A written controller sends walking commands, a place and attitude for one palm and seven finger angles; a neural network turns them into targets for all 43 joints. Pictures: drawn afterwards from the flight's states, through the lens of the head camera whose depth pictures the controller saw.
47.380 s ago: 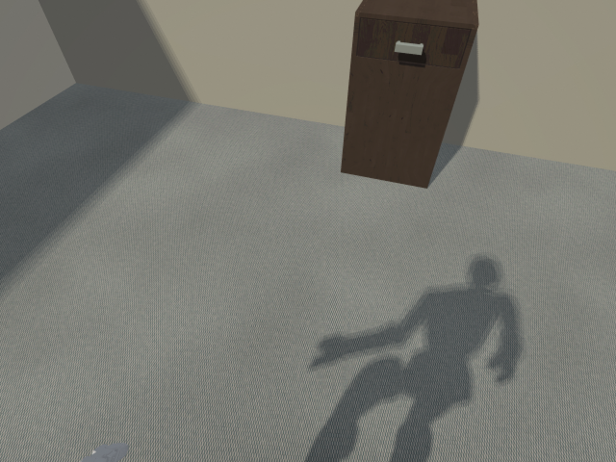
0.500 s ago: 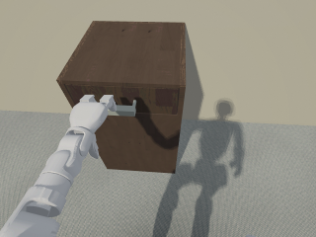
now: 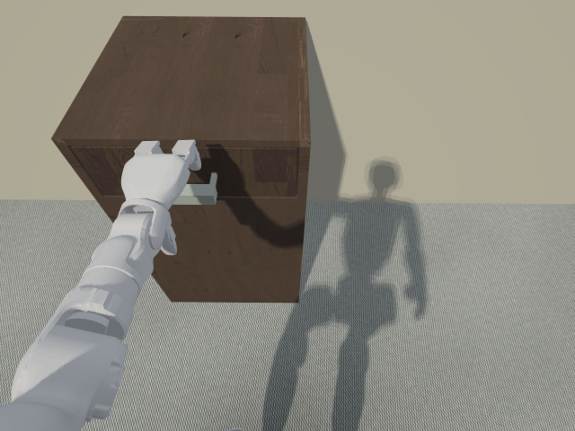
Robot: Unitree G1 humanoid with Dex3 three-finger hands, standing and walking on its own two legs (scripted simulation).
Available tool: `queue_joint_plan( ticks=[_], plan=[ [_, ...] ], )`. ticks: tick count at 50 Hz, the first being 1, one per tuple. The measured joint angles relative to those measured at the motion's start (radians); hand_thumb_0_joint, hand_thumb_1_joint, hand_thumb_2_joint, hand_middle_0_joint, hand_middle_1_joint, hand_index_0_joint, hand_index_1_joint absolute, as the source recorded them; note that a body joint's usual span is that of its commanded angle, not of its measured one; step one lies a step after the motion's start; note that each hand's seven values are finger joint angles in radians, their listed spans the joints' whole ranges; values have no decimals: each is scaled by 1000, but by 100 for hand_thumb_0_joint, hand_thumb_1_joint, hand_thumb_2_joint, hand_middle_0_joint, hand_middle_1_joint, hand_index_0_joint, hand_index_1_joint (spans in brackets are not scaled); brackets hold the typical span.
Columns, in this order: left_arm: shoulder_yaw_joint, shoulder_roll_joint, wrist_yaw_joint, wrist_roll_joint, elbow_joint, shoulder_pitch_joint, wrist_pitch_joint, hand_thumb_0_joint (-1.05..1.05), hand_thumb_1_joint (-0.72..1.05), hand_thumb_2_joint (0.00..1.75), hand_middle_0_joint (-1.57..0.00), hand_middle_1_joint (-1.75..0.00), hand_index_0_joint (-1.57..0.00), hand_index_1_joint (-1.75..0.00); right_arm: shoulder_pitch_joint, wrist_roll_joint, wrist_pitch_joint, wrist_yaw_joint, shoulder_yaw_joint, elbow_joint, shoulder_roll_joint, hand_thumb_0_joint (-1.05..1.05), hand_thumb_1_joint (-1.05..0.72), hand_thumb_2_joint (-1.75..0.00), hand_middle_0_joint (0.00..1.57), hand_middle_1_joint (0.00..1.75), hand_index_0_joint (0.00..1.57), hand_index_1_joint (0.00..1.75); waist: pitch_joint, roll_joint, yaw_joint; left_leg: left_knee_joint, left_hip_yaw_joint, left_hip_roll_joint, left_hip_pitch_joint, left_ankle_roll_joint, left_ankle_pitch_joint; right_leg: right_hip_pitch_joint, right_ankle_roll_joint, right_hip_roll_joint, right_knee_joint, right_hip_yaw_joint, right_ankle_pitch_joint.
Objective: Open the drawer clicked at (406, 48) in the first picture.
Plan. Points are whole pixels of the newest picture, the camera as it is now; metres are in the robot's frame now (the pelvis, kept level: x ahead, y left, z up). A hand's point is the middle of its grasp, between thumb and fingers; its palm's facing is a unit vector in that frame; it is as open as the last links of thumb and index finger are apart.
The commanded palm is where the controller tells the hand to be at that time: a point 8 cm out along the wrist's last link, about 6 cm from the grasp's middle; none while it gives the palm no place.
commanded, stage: move the hooked fingers above the handle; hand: left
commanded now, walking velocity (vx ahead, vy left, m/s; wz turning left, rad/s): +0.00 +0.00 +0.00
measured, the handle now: (189, 185) +0.56 +0.18 -0.05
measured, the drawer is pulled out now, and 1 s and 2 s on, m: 0.00 0.00 0.00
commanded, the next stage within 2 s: none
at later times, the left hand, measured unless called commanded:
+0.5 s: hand (188, 179) +0.51 +0.16 +0.02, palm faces +0.07 -0.05 -1.00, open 13.6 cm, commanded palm +0.48 +0.19 +0.06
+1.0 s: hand (178, 184) +0.51 +0.18 +0.01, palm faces +0.09 -0.05 -0.99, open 13.8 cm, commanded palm +0.48 +0.18 +0.06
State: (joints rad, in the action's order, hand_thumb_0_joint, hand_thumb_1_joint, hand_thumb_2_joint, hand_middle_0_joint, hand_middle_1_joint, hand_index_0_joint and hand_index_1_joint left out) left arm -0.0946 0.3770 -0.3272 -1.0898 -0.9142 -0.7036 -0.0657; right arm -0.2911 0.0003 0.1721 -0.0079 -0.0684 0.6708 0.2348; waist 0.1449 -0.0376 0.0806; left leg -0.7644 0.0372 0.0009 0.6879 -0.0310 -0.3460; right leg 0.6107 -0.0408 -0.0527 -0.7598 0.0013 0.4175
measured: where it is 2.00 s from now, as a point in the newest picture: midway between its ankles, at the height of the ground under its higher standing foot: outside the picture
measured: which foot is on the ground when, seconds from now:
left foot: down 0.00-1.00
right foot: down 0.00-1.00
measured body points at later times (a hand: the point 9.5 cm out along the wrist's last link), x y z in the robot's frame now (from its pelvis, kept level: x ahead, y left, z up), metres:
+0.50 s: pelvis -0.01 +0.01 -0.02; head +0.10 +0.01 +0.41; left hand +0.50 +0.16 +0.07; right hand -0.02 -0.27 -0.15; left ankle +0.01 +0.10 -0.71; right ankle -0.04 -0.10 -0.71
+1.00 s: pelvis -0.02 +0.02 -0.03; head +0.09 +0.03 +0.40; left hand +0.49 +0.18 +0.06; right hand -0.03 -0.26 -0.15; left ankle +0.01 +0.10 -0.71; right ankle -0.04 -0.10 -0.71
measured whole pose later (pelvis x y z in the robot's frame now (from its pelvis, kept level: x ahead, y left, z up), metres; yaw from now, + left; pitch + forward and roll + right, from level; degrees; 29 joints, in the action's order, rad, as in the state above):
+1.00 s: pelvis -0.02 +0.02 -0.03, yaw -1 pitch +23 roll -3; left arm -0.06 0.42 -0.46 -1.15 -1.15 -0.98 0.00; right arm -0.35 0.03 0.12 0.00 -0.06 0.68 0.25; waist 0.17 -0.05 0.18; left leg -0.97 0.03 0.00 0.99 -0.06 -0.39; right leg 0.89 -0.01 -0.05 -0.93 -0.02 0.45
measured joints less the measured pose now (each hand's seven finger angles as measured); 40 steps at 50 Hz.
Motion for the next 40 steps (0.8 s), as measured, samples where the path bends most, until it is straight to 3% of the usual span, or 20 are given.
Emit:
queue_joint_plan(
  ticks=[4, 8, 14, 17, 19, 22, 25, 28, 32, 34, 37, 40],
  plan=[
    [18, 26, -18, -13, -90, -44, 70, 0, -48, 30, -32, -120, -32, -120, -12, -3, 2, 3, 5, -4, -2, 1, -91, -90, 20, 30, 20, 30, 1, -3, 14, -8, 2, -6, 26, 3, 0, 28, -2, -6, -8, 2, -1],
    [2, 51, 29, 12, -134, -69, 90, 0, -48, 30, -32, -120, -32, -120, -37, -4, -3, -1, 2, 4, -2, 1, -91, -90, 20, 30, 20, 30, -6, -5, 21, -7, -7, -7, 38, 4, 4, 35, -3, -8, -1, -7, -6],
    [-43, 50, 84, 27, -118, -101, -13, 0, -48, 30, -32, -120, -32, -120, -74, 5, -27, -12, -12, 33, 5, 1, -91, -90, 21, 30, 20, 30, 2, 1, 36, -41, -26, -4, 83, 4, -6, 66, -3, -6, -20, -26, 4],
    [-33, 41, 46, 1, -126, -137, -58, 0, -48, 30, -32, -120, -32, -120, -77, 14, -40, -11, -14, 41, 14, 1, -91, -90, 20, 30, 20, 30, 18, -2, 53, -86, -27, -5, 137, 1, -23, 117, -2, -7, -61, -29, 19],
    [-11, 38, 1, -18, -149, -170, -57, 0, -48, 30, -32, -120, -32, -120, -73, 19, -45, -7, -12, 41, 19, 1, -91, -90, 20, 30, 20, 30, 25, -6, 69, -117, -24, -6, 177, -1, -33, 158, 0, -7, -93, -27, 29],
    [48, 48, -70, -37, -196, -213, -4, 0, -48, 30, -32, -120, -32, -120, -64, 26, -42, 0, -4, 31, 19, 1, -91, -90, 20, 30, 20, 30, 31, -13, 92, -149, -12, -12, 224, -6, -44, 211, 4, -11, -128, -16, 36],
    [56, 37, -114, -50, -212, -226, 39, 0, -48, 30, -36, -124, -34, -123, -72, 27, -28, 9, 1, 21, 14, 1, -91, -90, 20, 30, 20, 30, 32, -23, 89, -156, -2, -16, 240, -10, -44, 230, 9, -13, -135, -6, 33],
    [63, 29, -97, -55, -252, -231, 125, 0, -48, 30, -36, -124, -35, -125, -72, 20, -3, 15, 14, 21, 6, 1, -91, -90, 20, 30, 20, 30, 30, -30, 88, -137, 10, -19, 220, -13, -36, 216, 14, -16, -117, 7, 20],
    [58, 59, -19, -12, -303, -219, 189, 0, -48, 30, -34, -122, -34, -124, -84, 1, 8, 5, 28, 10, -12, 1, -91, -90, 20, 30, 20, 30, 17, -29, 92, -94, 17, -20, 169, -16, -18, 167, 17, -16, -74, 15, -1],
    [32, 73, 32, 11, -290, -207, 168, 0, -48, 30, -34, -122, -33, -123, -99, -3, -3, -4, 29, 7, -19, 1, -91, -90, 21, 30, 20, 30, 9, -25, 87, -76, 11, -17, 147, -17, -9, 141, 18, -15, -52, 10, -10],
    [-22, 80, 90, 32, -234, -186, 88, 0, -48, 30, -33, -121, -33, -122, -122, 1, -24, -16, 23, 14, -21, 1, -91, -90, 21, 30, 20, 30, 6, -17, 73, -70, -2, -11, 134, -17, -4, 119, 18, -10, -37, -4, -14],
    [-59, 62, 98, 30, -183, -181, -8, 0, -48, 30, -33, -121, -32, -121, -131, 9, -40, -19, 11, 30, -12, 1, -91, -90, 21, 30, 20, 30, 14, -10, 61, -90, -15, -4, 148, -19, -10, 124, 20, -4, -50, -18, -5]
  ],
)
